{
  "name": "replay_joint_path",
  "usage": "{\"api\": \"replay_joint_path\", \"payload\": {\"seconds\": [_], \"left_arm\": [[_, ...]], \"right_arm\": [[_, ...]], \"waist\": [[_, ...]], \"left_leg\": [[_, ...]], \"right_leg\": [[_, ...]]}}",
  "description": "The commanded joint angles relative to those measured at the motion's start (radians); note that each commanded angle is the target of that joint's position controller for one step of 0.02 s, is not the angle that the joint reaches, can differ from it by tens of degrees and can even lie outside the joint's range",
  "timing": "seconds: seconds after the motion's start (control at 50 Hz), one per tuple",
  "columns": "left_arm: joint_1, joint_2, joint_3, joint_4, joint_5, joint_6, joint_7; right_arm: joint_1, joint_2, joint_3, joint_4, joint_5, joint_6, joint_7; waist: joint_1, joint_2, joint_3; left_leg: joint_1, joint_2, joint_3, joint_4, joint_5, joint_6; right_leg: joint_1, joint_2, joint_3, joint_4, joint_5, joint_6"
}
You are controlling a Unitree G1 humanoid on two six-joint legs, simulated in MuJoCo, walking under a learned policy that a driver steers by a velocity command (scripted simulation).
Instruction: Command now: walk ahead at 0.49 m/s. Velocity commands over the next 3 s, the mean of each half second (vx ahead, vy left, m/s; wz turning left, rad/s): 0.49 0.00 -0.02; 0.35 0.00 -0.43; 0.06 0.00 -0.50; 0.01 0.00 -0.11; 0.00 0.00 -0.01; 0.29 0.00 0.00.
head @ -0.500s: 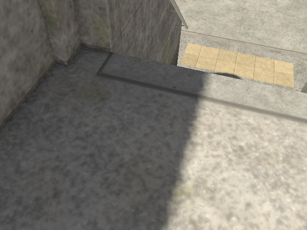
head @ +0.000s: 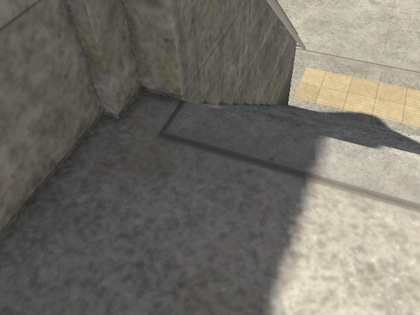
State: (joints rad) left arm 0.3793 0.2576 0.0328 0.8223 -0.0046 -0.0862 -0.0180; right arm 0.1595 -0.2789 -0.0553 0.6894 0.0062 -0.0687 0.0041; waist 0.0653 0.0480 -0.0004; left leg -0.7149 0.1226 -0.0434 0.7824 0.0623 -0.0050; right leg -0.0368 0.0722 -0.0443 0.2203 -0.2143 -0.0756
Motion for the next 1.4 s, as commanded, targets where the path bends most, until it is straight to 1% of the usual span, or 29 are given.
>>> {"api": "replay_joint_path", "payload": {"seconds": [0.02, 0.14, 0.2, 0.22, 0.24, 0.26, 0.28, 0.32, 0.42, 0.54, 0.64, 0.7, 0.74, 0.76, 0.78, 0.8, 0.82, 0.86, 0.94, 1.08, 1.1, 1.14, 1.24, 1.3, 1.32, 1.34, 1.36, 1.38, 1.4], "left_arm": [[0.016, 0.178, 0.042, -0.039, -0.009, -0.004, 0.011], [0.053, 0.201, 0.051, -0.001, -0.016, 0.029, 0.020], [0.009, 0.210, 0.049, -0.012, -0.010, 0.040, 0.029], [0.017, 0.154, 0.026, -0.040, 0.017, 0.035, 0.031], [0.168, 0.030, -0.009, -0.045, 0.004, 0.013, 0.017], [0.069, 0.149, 0.016, -0.038, -0.020, -0.007, 0.010], [-0.040, 0.185, 0.028, -0.078, -0.042, -0.019, 0.005], [-0.110, 0.161, 0.028, -0.093, -0.015, -0.020, 0.010], [-0.076, 0.101, 0.022, -0.087, -0.007, 0.026, 0.016], [-0.260, 0.073, 0.013, -0.132, -0.014, 0.017, -0.001], [-0.376, 0.075, 0.014, -0.199, -0.018, 0.016, -0.029], [-0.353, 0.099, 0.027, -0.225, -0.008, 0.017, -0.045], [-0.129, 0.167, 0.069, -0.179, 0.001, 0.016, -0.043], [0.003, 0.246, 0.099, -0.158, 0.003, 0.019, -0.027], [-0.013, 0.358, 0.112, -0.177, 0.012, 0.020, -0.017], [0.026, 0.281, 0.096, -0.208, 0.006, 0.022, -0.015], [-0.030, 0.239, 0.082, -0.217, 0.009, 0.024, -0.015], [-0.132, 0.184, 0.070, -0.229, -0.014, 0.036, -0.004], [-0.191, 0.193, 0.073, -0.245, 0.010, 0.045, 0.007], [-0.176, 0.215, 0.079, -0.241, -0.009, 0.094, 0.051], [-0.129, 0.177, 0.057, -0.255, 0.096, 0.013, -0.010], [-0.144, 0.192, 0.074, -0.260, 0.061, -0.042, -0.047], [-0.106, 0.215, 0.079, -0.260, 0.033, -0.033, -0.046], [-0.137, 0.202, 0.067, -0.237, 0.022, -0.018, -0.052], [-0.144, 0.182, 0.054, -0.229, 0.027, -0.013, -0.056], [-0.077, 0.124, 0.034, -0.235, 0.029, -0.007, -0.050], [-0.049, 0.086, 0.018, -0.258, 0.056, -0.012, -0.036], [-0.126, 0.176, 0.048, -0.262, 0.075, -0.007, -0.021], [-0.136, 0.183, 0.053, -0.246, 0.073, 0.001, -0.001]], "right_arm": [[-0.140, -0.028, 0.002, -0.095, 0.006, -0.027, 0.019], [-0.209, -0.050, -0.001, -0.140, 0.013, -0.042, 0.057], [0.093, -0.148, -0.047, -0.063, 0.006, -0.038, 0.038], [0.285, -0.226, -0.066, -0.029, -0.008, -0.031, 0.022], [0.295, -0.264, -0.069, -0.012, -0.010, -0.034, 0.030], [0.291, -0.159, -0.046, -0.019, 0.001, -0.032, 0.027], [0.217, -0.135, -0.034, -0.021, 0.002, -0.029, 0.021], [0.104, -0.105, -0.023, -0.029, -0.006, -0.028, 0.026], [0.076, -0.111, -0.026, 0.010, -0.006, -0.054, 0.025], [0.125, -0.146, -0.032, 0.059, -0.012, -0.045, 0.005], [0.176, -0.168, -0.041, 0.107, 0.002, -0.022, -0.001], [0.137, -0.193, -0.050, 0.106, 0.008, 0.003, -0.015], [0.102, -0.200, -0.050, 0.087, 0.006, 0.026, -0.035], [0.122, -0.173, -0.037, 0.064, -0.007, 0.023, -0.044], [0.264, -0.033, 0.010, 0.022, -0.046, -0.001, -0.024], [0.223, -0.127, 0.000, 0.046, -0.029, -0.028, -0.007], [0.121, -0.162, -0.011, 0.013, 0.009, -0.035, -0.001], [0.044, -0.151, -0.008, -0.003, -0.010, -0.028, -0.020], [0.103, -0.124, -0.009, -0.001, -0.019, 0.022, -0.037], [-0.024, -0.114, -0.012, -0.027, -0.011, 0.046, -0.048], [0.098, -0.055, 0.037, 0.003, -0.088, 0.034, -0.011], [0.037, -0.112, 0.023, 0.001, -0.079, 0.044, -0.007], [-0.059, -0.125, 0.027, -0.041, -0.042, 0.012, -0.037], [-0.012, -0.124, 0.027, -0.036, -0.005, -0.018, -0.030], [0.018, -0.144, 0.021, -0.033, 0.005, -0.026, -0.025], [0.058, -0.222, 0.001, -0.046, 0.002, -0.039, -0.031], [0.098, -0.283, -0.024, -0.063, -0.021, -0.049, -0.026], [0.153, -0.272, -0.036, -0.040, -0.048, -0.053, -0.030], [0.123, -0.250, -0.033, -0.037, -0.044, -0.058, -0.026]], "waist": [[0.022, -0.091, 0.082], [0.005, -0.116, 0.081], [-0.165, -0.137, -0.135], [-0.222, -0.011, -0.304], [-0.124, 0.251, -0.433], [-0.182, 0.137, -0.378], [-0.171, 0.089, -0.216], [-0.103, -0.031, -0.068], [-0.034, 0.012, -0.006], [-0.108, 0.001, 0.047], [-0.149, -0.007, 0.081], [-0.109, 0.019, 0.060], [0.008, 0.020, -0.080], [0.059, -0.069, -0.181], [-0.059, -0.351, -0.322], [0.025, -0.221, -0.505], [0.032, -0.162, -0.387], [-0.021, -0.037, -0.175], [-0.103, -0.098, -0.133], [-0.068, -0.142, -0.142], [-0.093, -0.193, -0.091], [-0.065, -0.134, -0.067], [-0.006, -0.141, -0.096], [-0.062, -0.111, -0.098], [-0.080, -0.114, -0.119], [-0.058, 0.020, -0.250], [-0.082, 0.188, -0.301], [-0.132, 0.038, -0.205], [-0.102, 0.017, -0.146]], "left_leg": [[-0.003, -0.024, 0.034, -0.139, 0.080, 0.002], [0.039, -0.077, 0.053, -0.270, -0.080, 0.062], [0.515, -0.137, 0.100, -0.296, -0.083, 0.142], [0.863, 0.075, -0.140, -0.245, -0.045, 0.211], [1.168, 0.283, -0.642, -0.360, -0.283, 0.367], [1.125, 0.252, -0.662, -0.441, -0.390, 0.319], [0.985, 0.220, -0.499, -0.466, -0.338, 0.279], [0.713, 0.144, -0.315, -0.524, -0.123, 0.254], [0.527, 0.095, -0.131, -0.645, -0.005, 0.272], [0.573, 0.062, 0.057, -0.671, -0.001, 0.205], [0.757, 0.134, 0.096, -0.626, 0.010, 0.180], [0.827, 0.146, 0.137, -0.487, 0.332, 0.141], [0.776, 0.082, 0.193, -0.160, 0.625, 0.084], [0.570, 0.023, 0.204, 0.127, 0.383, 0.027], [0.108, -0.183, 0.153, 0.533, -0.625, -0.052], [0.062, -0.190, -0.062, 0.667, -0.727, -0.047], [0.007, -0.135, -0.079, 0.661, -0.651, -0.030], [0.010, -0.068, -0.041, 0.522, -0.529, -0.034], [0.160, -0.072, -0.030, 0.374, -0.454, -0.066], [0.148, -0.116, -0.061, 0.100, -0.278, -0.099], [0.138, -0.066, -0.044, 0.130, -0.231, -0.110], [0.121, -0.040, -0.065, 0.061, -0.276, -0.114], [0.169, -0.100, -0.022, -0.128, -0.389, -0.082], [0.368, -0.140, 0.019, -0.385, -0.120, -0.014], [0.480, -0.107, 0.010, -0.417, 0.037, 0.039], [0.705, 0.089, -0.158, -0.396, 0.434, 0.229], [0.951, 0.315, -0.438, -0.414, 0.637, 0.480], [0.898, 0.335, -0.428, -0.445, 0.547, 0.460], [0.809, 0.279, -0.329, -0.458, 0.464, 0.376]], "right_leg": [[-0.021, -0.264, 0.126, -0.093, 0.233, -0.123], [0.150, -0.330, 0.137, 0.026, 0.439, -0.106], [0.072, -0.256, 0.070, 0.396, 0.823, -0.051], [-0.171, -0.192, 0.037, 0.729, 0.476, -0.017], [-0.562, 0.001, 0.107, 1.040, -0.336, 0.036], [-0.670, -0.049, 0.207, 1.121, -0.348, 0.026], [-0.720, -0.098, 0.168, 1.113, -0.260, 0.020], [-0.656, -0.175, 0.127, 1.005, -0.119, 0.036], [-0.589, -0.221, 0.113, 0.863, -0.008, 0.089], [-0.606, -0.188, 0.089, 0.522, 0.314, 0.082], [-0.675, -0.164, 0.075, 0.398, 0.266, 0.041], [-0.618, -0.116, 0.014, 0.369, 0.113, -0.001], [-0.318, -0.016, -0.051, 0.310, 0.154, -0.041], [-0.032, -0.099, 0.092, 0.304, 0.416, -0.092], [0.381, -0.401, 0.598, 0.319, 0.667, -0.308], [0.439, -0.444, 0.760, 0.239, 0.667, -0.357], [0.352, -0.400, 0.597, 0.232, 0.702, -0.307], [0.070, -0.314, 0.425, 0.193, 0.678, -0.235], [-0.192, -0.249, 0.334, 0.128, 0.743, -0.224], [-0.197, -0.193, 0.378, 0.154, 0.415, -0.136], [-0.232, -0.223, 0.418, 0.083, 0.288, -0.201], [-0.196, -0.236, 0.493, 0.094, 0.151, -0.203], [-0.046, -0.244, 0.578, 0.170, 0.281, -0.211], [-0.096, -0.195, 0.577, 0.227, 0.437, -0.168], [-0.140, -0.165, 0.558, 0.247, 0.421, -0.119], [-0.231, -0.064, 0.442, 0.384, 0.193, -0.010], [-0.535, 0.078, 0.274, 0.554, -0.319, 0.114], [-0.627, 0.031, 0.220, 0.754, -0.523, 0.156], [-0.623, -0.012, 0.186, 0.866, -0.479, 0.170]]}}
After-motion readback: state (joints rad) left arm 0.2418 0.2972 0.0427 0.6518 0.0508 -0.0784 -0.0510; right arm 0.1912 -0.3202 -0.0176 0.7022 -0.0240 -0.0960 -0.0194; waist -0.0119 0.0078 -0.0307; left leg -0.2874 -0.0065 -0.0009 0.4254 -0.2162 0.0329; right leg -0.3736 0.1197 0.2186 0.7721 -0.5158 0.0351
